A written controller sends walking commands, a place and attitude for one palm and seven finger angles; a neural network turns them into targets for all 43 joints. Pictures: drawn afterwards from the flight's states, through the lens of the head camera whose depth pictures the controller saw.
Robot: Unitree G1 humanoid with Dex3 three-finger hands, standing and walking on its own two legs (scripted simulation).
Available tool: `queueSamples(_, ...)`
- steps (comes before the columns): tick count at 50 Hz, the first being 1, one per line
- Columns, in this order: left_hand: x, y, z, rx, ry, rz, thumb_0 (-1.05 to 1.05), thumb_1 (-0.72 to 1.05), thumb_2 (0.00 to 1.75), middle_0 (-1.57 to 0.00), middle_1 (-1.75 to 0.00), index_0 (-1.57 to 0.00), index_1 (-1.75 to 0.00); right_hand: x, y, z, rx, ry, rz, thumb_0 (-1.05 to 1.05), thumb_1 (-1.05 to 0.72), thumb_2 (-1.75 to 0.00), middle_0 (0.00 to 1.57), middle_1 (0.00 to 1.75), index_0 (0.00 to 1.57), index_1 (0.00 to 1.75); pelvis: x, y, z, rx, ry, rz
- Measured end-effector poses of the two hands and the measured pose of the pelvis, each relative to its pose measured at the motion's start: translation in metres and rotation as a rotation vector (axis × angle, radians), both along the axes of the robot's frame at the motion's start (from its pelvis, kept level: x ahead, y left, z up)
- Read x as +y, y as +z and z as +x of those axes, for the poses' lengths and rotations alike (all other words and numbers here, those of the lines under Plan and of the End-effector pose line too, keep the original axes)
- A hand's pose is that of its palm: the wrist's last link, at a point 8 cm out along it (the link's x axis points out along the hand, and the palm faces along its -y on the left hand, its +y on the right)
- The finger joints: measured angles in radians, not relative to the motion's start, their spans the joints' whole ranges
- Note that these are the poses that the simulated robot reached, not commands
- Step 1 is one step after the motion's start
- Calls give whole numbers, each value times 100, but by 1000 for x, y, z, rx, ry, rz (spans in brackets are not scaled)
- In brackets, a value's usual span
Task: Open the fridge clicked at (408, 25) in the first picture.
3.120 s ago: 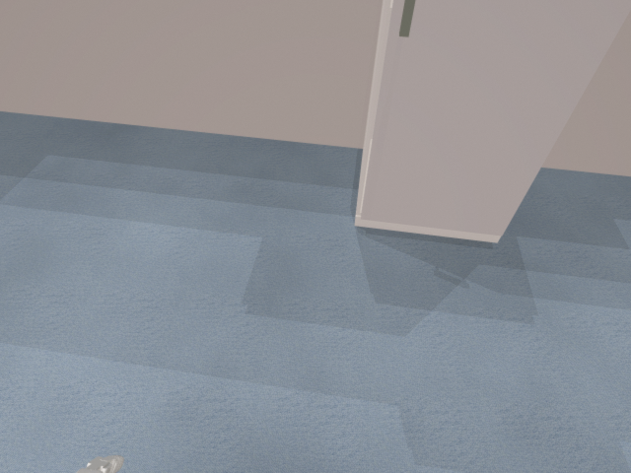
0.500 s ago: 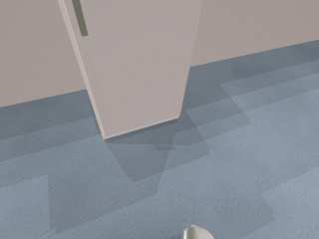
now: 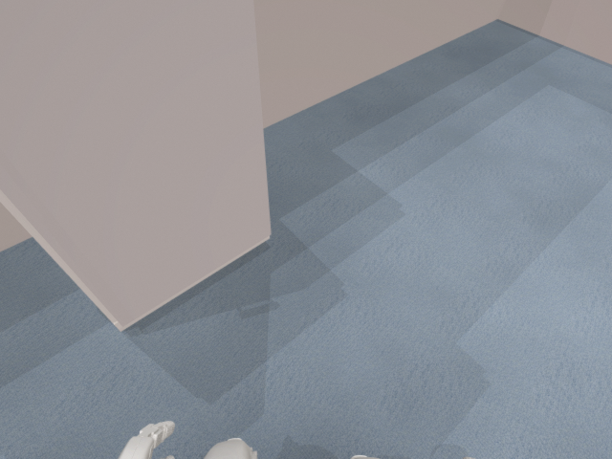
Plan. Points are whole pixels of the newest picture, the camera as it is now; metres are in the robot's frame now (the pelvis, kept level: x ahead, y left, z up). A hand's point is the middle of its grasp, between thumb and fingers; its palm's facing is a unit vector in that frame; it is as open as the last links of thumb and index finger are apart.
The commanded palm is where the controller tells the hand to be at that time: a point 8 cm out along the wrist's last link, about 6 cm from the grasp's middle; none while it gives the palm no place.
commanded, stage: walk to a spot facing it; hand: left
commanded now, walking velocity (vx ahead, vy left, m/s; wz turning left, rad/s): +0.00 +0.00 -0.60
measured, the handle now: out of the picture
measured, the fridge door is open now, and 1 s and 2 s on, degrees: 0 0 0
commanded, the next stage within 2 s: turn to face it in 1.38 s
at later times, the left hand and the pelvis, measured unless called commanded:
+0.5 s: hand (188, 438) +0.17 +0.18 -0.16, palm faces -0.30 -0.92 -0.24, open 7.4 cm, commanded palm none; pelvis +0.02 +0.01 +0.00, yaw -19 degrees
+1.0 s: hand (218, 397) +0.23 +0.15 -0.17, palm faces -0.52 -0.83 -0.20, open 7.4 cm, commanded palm none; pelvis +0.04 +0.02 +0.00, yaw -36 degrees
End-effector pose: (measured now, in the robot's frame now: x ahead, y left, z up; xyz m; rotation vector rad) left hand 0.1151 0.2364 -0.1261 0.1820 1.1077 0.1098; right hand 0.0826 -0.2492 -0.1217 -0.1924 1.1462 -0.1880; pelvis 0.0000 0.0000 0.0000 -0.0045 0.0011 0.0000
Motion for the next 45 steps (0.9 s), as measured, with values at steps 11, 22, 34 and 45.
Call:
queueSamples(11,47,-7,3,100,-46,-21,1,90,90,-20,-30,-20,-30,41,23,-8,-30,-91,-26,1,-90,-89,20,30,20,30,36,10,19,-7,-146,-31)
queueSamples(22,18,0,40,161,-216,34,1,91,90,-20,-30,-19,-30,30,2,-88,100,-320,32,1,-91,-89,20,30,20,30,25,9,22,-1,-296,-20)
queueSamples(34,-55,18,94,16,-400,79,1,90,90,-20,-30,-20,-30,-12,-14,-140,147,-480,45,1,-91,-90,20,30,20,30,-4,5,14,-5,-428,15)
queueSamples(45,-51,3,119,45,-499,36,1,90,90,-20,-30,-20,-30,-8,13,-105,-14,-527,-34,1,-91,-90,20,30,20,30,14,6,29,7,-556,3)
